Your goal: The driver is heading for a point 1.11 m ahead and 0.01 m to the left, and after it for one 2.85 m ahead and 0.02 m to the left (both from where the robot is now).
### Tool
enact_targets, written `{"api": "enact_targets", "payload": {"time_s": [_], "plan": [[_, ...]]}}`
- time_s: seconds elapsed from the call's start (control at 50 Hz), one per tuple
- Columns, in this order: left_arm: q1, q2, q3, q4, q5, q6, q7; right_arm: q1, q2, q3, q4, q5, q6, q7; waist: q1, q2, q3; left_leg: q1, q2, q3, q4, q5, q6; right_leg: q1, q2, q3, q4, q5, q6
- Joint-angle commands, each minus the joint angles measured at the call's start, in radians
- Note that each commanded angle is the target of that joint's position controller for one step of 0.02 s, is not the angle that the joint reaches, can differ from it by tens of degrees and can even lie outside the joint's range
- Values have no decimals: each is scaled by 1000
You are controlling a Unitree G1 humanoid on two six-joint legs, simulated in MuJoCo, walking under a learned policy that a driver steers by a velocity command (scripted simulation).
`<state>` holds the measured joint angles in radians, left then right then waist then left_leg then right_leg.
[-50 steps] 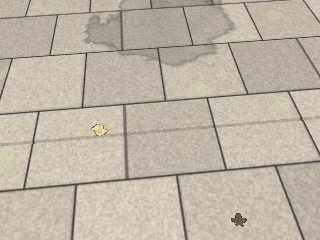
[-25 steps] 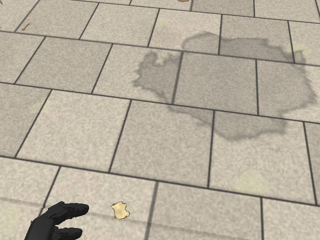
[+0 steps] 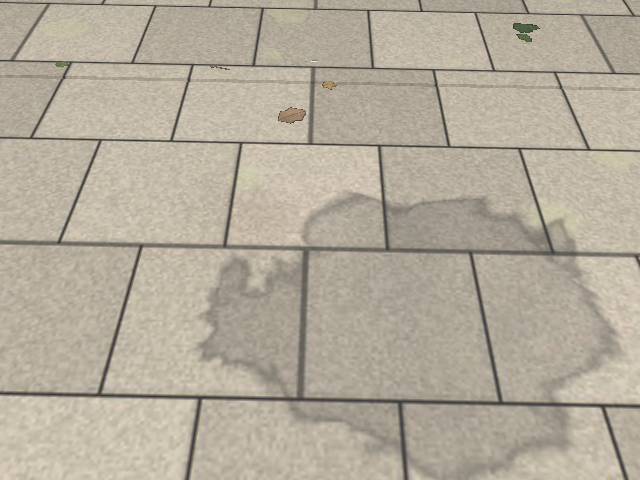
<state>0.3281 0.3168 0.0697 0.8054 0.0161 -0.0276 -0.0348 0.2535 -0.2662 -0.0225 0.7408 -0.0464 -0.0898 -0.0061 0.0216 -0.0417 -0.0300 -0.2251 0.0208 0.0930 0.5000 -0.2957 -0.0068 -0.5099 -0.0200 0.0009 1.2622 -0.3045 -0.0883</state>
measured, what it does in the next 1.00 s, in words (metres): walks ahead: right foot, then left foot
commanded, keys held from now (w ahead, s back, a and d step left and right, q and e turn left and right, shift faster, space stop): w+e+shift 0.18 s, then w+shift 0.02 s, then w+q+shift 0.76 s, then q+shift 0.04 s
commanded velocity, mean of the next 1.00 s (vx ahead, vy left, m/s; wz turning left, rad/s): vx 1.00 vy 0.00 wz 0.20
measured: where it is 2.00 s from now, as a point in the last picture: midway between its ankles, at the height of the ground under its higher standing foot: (359, 230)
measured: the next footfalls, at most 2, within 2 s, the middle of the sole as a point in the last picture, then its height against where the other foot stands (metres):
right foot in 0.26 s outside the picture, level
left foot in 0.72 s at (369, 340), level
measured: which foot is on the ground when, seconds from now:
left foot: down 0.00-0.26, up 0.28-0.70, down 0.72-1.00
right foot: up 0.00-0.24, down 0.26-0.72, up 0.74-1.00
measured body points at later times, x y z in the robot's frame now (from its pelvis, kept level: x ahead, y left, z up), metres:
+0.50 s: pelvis +0.46 -0.09 +0.00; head +0.47 -0.09 +0.45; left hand +0.53 +0.18 -0.13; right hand +0.52 -0.35 -0.12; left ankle +0.58 +0.06 -0.64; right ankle +0.39 -0.11 -0.73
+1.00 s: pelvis +0.92 -0.09 +0.00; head +0.95 -0.08 +0.45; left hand +1.15 +0.15 -0.04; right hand +0.93 -0.38 -0.12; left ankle +0.82 -0.08 -0.73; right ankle +1.15 -0.27 -0.66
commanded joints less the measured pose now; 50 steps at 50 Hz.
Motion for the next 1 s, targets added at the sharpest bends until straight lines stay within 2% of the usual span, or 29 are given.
{"api": "enact_targets", "payload": {"time_s": [0.02,0.08,0.12,0.16,0.2,0.22,0.24,0.26,0.28,0.3,0.32,0.34,0.36,0.4,0.44,0.52,0.58,0.62,0.68,0.7,0.72,0.74,0.76,0.78,0.8,0.82,0.88,0.96,1.0], "plan": [[-103,-16,-10,-122,15,22,-23,88,-62,-25,9,28,-33,5,-27,126,100,188,271,-221,-322,194,117,-349,-101,58,8,40,6],[-221,-16,-25,-205,14,22,-45,38,-73,-29,27,27,-48,5,17,149,132,135,236,-17,-365,391,90,-324,-110,26,-146,196,-2],[-288,-6,-35,-226,11,20,-65,26,-102,-35,38,26,-49,0,17,94,153,82,181,114,-416,445,64,-176,-75,-68,-359,315,-26],[-310,3,-37,-225,11,17,-72,70,-154,-44,53,27,-47,-6,17,75,139,115,174,175,-362,817,55,-18,6,-165,-472,350,-64],[-197,45,-23,-191,10,13,-60,101,-227,-60,49,24,-27,-16,86,125,41,200,205,170,-150,1221,52,146,84,-193,-490,267,-95],[-42,72,-10,-146,20,9,-48,88,-258,-65,47,19,-13,-20,167,139,-34,171,231,150,44,1288,67,332,111,-150,-508,212,-118],[186,108,13,-65,29,10,-27,58,-259,-62,39,15,-2,-21,267,121,-130,75,227,133,304,1215,79,604,113,-82,-581,208,-148],[218,179,43,-30,30,18,-1,85,-208,-54,55,5,7,-12,245,11,-129,-125,98,123,713,456,68,769,41,42,-616,90,-156],[88,297,53,-88,51,16,14,273,-50,-10,-13,29,7,-2,26,-262,-251,-428,14,12,1111,-268,49,956,-278,519,-671,148,-196],[118,270,61,-122,22,23,20,167,-153,-21,-46,43,-8,-6,133,-124,-401,-509,-16,-165,1162,-144,63,967,-323,729,-885,-73,-233],[76,234,52,-95,30,12,34,88,-162,-23,-46,57,-10,-8,103,-33,-187,-570,14,-158,1127,-55,63,787,-322,638,-968,-139,-216],[29,172,35,-81,31,-5,36,76,-148,-17,-29,49,-7,-2,51,63,-33,-537,59,-161,1033,-2,65,578,-297,526,-997,-108,-186],[-12,136,23,-74,36,-27,35,80,-128,-12,-10,36,8,6,6,98,18,-466,90,-182,964,16,65,432,-265,431,-1014,-53,-156],[-28,78,3,-53,19,-65,31,141,-96,-12,36,26,57,28,-60,72,76,-343,127,-205,849,43,53,251,-219,271,-1092,-3,-97],[-7,59,-1,-23,6,-95,19,87,-70,-14,37,35,78,43,-59,44,135,-397,137,-199,757,120,54,241,-178,135,-1142,139,-41],[18,27,-11,3,0,-116,12,-87,-36,-6,-2,51,62,57,-23,10,162,-456,82,-72,489,366,89,345,-66,-155,-1171,574,42],[59,37,-19,25,-9,-118,31,-190,-21,5,-33,48,47,76,-2,28,154,-400,36,42,268,484,123,447,-82,-238,-1192,785,66],[66,76,-16,31,-8,-113,56,-174,-41,3,-30,41,49,81,-29,-12,109,-324,-29,97,184,498,152,563,-115,-264,-1115,1137,91],[-9,167,10,5,16,-64,95,110,-141,-34,45,42,68,67,-199,-88,-47,-45,-131,116,199,297,192,639,-174,-258,-733,1544,104],[-80,186,18,-20,29,-44,98,325,-189,-61,108,41,73,55,-304,-80,-118,152,-129,58,195,198,234,549,-188,-233,-455,1505,90],[-148,187,24,-27,27,-31,85,479,-230,-92,145,48,77,35,-395,9,-129,319,-85,-43,98,138,304,385,-96,-250,-5,1072,78],[-206,-4,-27,-72,46,-53,55,375,-238,-98,159,64,88,23,-260,285,10,384,-9,-221,165,261,325,-25,104,-180,360,-110,75],[-83,-38,-50,-183,10,-77,44,269,-317,-106,105,29,89,23,-107,343,-157,597,168,-759,-17,78,545,-360,125,37,531,-234,117],[-122,18,-60,-190,27,-107,40,230,-256,-104,65,24,86,16,-132,133,-143,547,236,-945,-248,-199,519,-411,65,123,420,-146,87],[-151,62,-53,-180,24,-118,35,201,-186,-90,73,20,82,10,-83,-31,-4,359,219,-882,-311,-262,451,-370,7,125,273,-55,79],[-168,60,-55,-181,39,-110,36,171,-170,-82,81,25,72,10,-32,-77,68,203,176,-797,-318,-183,408,-305,-27,111,173,-43,90],[-180,43,-72,-190,66,-40,31,130,-170,-70,64,40,24,7,27,-63,137,-104,41,-579,-344,0,363,-130,-89,69,-57,-37,141],[-397,1,-95,-282,31,-35,13,173,-190,-86,63,52,7,16,-66,24,150,-154,-56,-455,-348,298,294,-27,-71,-6,-457,282,158],[-437,-11,-100,-298,24,-43,16,232,-200,-96,81,60,19,18,-120,49,119,-39,-69,-434,-250,631,236,-7,-5,-40,-594,390,140]]}}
